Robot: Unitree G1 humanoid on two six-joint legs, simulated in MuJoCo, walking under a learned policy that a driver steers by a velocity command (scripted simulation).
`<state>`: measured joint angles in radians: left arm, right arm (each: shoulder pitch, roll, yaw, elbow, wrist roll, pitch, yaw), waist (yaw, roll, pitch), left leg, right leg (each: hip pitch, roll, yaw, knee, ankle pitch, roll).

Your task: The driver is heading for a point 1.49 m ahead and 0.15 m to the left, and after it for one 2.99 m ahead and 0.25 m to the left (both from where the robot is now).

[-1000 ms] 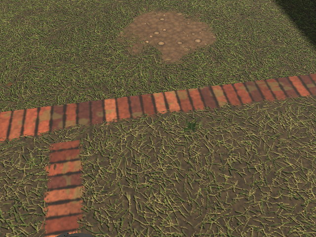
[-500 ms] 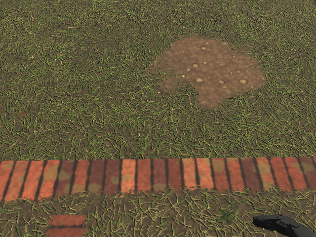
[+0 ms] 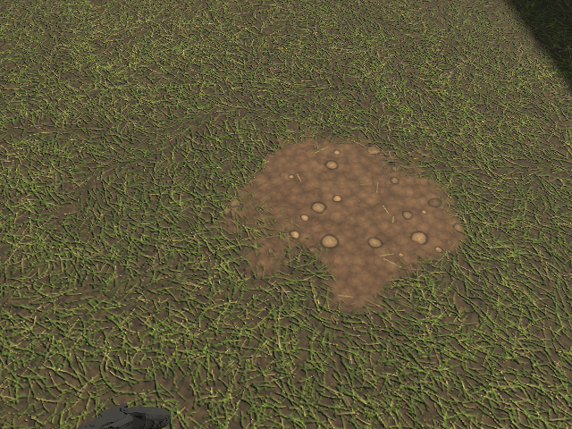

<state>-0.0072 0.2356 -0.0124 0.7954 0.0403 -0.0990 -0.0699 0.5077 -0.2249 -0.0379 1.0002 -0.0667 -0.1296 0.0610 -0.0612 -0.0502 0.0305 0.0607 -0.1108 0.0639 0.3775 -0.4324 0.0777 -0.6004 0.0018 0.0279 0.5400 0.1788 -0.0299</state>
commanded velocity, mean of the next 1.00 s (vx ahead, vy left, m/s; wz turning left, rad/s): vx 0.13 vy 0.00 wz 0.00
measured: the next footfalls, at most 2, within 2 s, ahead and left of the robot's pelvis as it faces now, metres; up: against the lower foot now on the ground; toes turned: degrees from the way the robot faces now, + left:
right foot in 0.02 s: +0.23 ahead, -0.10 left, +0.00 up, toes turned +2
left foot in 0.30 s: +0.18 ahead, +0.15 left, +0.00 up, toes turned +2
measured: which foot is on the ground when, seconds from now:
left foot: down 0.00-0.02, up 0.04-0.28, down 0.30-1.00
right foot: up 0.00-0.00, down 0.02-1.00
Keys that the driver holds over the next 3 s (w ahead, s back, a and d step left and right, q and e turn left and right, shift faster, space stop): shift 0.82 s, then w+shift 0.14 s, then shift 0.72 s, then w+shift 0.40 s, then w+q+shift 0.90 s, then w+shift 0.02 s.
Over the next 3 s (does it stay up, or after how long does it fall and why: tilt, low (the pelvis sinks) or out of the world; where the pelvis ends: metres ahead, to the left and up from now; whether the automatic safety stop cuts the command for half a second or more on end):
stays up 1.31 0.01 -0.17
